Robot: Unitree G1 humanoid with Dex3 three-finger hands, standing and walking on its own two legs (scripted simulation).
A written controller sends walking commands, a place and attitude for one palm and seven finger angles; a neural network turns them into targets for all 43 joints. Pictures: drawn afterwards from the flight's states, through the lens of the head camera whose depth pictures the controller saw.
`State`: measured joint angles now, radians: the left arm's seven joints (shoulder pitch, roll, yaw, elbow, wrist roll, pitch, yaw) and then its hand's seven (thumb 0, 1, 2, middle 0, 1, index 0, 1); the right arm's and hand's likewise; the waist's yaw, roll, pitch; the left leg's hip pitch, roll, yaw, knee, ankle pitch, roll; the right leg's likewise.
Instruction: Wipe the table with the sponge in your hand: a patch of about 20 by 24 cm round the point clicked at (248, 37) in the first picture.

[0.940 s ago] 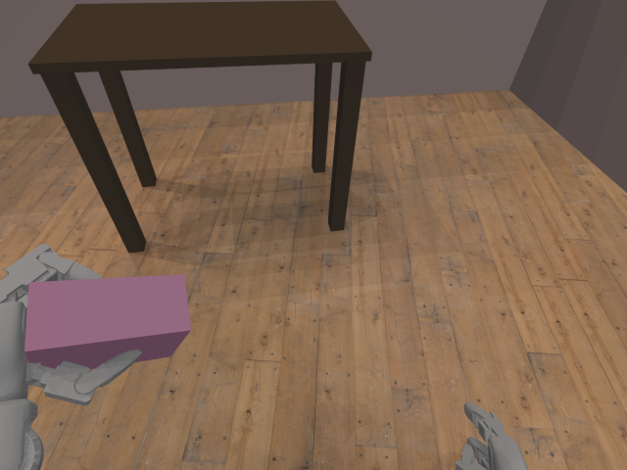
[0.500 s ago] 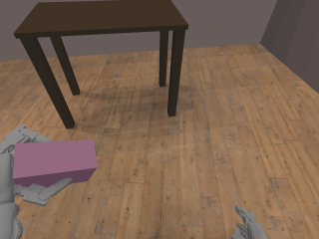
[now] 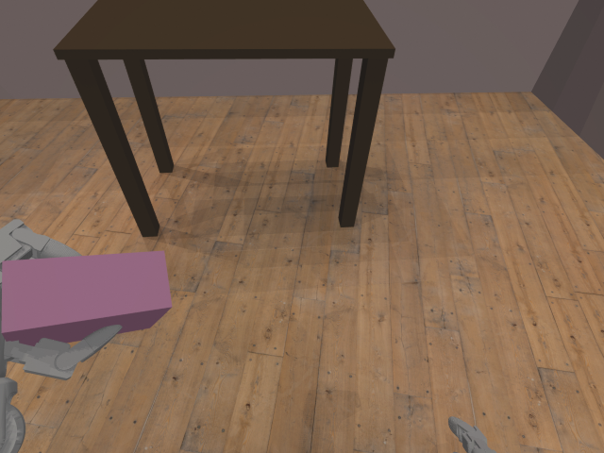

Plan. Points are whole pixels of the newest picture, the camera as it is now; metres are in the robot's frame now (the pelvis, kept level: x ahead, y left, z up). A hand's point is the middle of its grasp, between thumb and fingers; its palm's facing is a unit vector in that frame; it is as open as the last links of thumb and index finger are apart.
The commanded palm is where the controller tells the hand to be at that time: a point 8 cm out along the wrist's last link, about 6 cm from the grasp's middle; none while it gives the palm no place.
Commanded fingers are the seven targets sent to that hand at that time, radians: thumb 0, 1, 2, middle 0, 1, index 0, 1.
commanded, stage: walk to a spot facing it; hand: left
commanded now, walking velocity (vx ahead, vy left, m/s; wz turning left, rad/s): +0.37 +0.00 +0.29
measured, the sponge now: (113, 297) +0.24 +0.21 +0.15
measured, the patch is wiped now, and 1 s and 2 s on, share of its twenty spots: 0.00 0.00 0.00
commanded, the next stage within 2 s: turn to face it in 1.72 s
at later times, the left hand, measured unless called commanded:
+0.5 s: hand (79, 212) +0.31 +0.26 +0.19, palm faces +0.52 -0.75 -0.41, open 9.8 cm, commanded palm +0.24 +0.29 +0.20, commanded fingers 0.00 0.10 1.30 -1.20 -1.60 -1.20 -1.60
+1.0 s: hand (125, 146) +0.43 +0.25 +0.20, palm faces +0.62 -0.64 -0.46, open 9.7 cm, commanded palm +0.36 +0.28 +0.20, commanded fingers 0.00 0.10 1.30 -1.20 -1.60 -1.20 -1.60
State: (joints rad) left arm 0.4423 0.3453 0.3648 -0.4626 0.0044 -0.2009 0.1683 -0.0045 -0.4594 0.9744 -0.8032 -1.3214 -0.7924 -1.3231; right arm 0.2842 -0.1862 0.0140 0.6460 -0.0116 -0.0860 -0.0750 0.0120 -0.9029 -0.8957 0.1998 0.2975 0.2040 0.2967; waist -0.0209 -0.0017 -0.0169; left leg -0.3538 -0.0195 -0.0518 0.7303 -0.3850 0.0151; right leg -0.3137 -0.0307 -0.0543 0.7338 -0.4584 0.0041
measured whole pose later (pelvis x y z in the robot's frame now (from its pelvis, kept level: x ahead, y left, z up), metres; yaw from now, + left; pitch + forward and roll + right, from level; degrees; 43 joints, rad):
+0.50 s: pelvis +0.12 -0.01 +0.01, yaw +8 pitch +0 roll +1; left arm 0.41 0.38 0.38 -0.55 -0.02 -0.20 0.16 0.00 -0.46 0.98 -0.80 -1.32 -0.79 -1.33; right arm 0.12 -0.14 0.00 0.59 0.01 -0.09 -0.05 0.01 -0.91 -0.90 0.20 0.30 0.20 0.30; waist 0.00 -0.03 0.08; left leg -0.33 0.06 0.14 0.61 -0.27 0.03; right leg -0.53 -0.10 -0.05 1.19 -0.46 0.03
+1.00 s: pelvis +0.29 -0.04 +0.02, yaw +18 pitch +0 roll +2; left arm 0.52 0.39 0.39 -0.62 -0.01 -0.23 0.18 0.00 -0.46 0.98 -0.80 -1.33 -0.79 -1.33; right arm 0.23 -0.26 -0.06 0.57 0.00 -0.03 -0.06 0.01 -0.91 -0.90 0.20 0.30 0.20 0.30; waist -0.01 -0.06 0.09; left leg -0.45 0.07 0.19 0.68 -0.31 0.00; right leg -0.16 -0.15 -0.26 0.57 -0.39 0.02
